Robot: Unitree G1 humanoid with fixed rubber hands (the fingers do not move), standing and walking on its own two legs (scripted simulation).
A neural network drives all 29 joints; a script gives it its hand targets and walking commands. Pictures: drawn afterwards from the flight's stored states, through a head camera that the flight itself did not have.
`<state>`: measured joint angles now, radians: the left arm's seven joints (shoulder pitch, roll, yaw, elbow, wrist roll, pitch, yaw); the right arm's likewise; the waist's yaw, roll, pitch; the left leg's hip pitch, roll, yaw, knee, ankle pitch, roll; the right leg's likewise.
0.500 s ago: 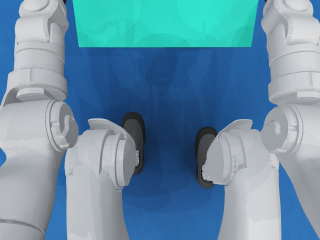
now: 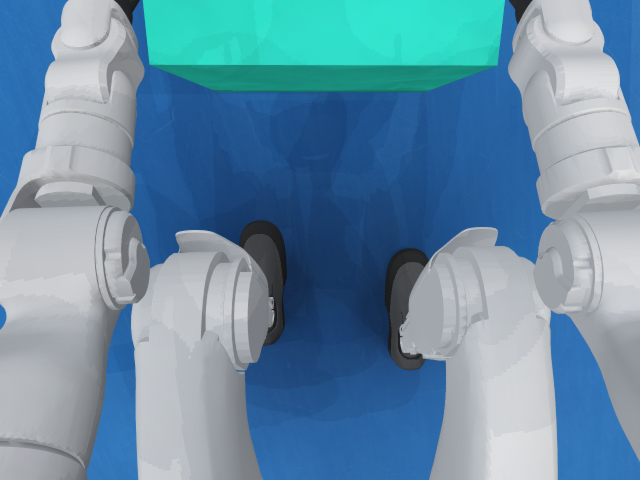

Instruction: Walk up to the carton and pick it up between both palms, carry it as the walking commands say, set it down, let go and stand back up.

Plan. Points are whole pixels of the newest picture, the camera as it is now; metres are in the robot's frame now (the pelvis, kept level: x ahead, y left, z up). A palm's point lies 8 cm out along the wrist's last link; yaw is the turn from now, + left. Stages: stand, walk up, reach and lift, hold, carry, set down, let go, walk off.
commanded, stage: set down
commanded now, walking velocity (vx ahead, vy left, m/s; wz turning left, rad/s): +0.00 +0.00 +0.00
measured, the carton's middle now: out of the picture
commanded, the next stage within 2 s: let go in 1.86 s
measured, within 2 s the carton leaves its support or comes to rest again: neither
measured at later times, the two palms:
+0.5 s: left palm (74, 12) +0.50 +0.28 -0.18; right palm (569, 1) +0.53 -0.18 -0.17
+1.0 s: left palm out of the picture +0.52 +0.30 -0.04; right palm out of the picture +0.55 -0.19 -0.04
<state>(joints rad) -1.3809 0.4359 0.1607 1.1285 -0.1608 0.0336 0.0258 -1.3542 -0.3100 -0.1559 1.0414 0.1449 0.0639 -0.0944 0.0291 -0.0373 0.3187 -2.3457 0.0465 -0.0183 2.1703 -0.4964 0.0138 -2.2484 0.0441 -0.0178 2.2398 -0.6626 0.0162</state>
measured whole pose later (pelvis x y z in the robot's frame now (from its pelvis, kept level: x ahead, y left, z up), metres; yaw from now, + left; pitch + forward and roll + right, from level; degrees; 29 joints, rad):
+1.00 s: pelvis +0.00 +0.00 +0.07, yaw +0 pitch +44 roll -2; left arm -1.22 0.52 0.23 0.93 -0.17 0.15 -0.05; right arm -1.19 -0.40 -0.22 0.83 0.16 0.19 -0.03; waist 0.03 -0.02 0.09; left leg -2.23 0.03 -0.01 1.94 -0.48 0.02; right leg -2.14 0.03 -0.01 2.01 -0.63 0.02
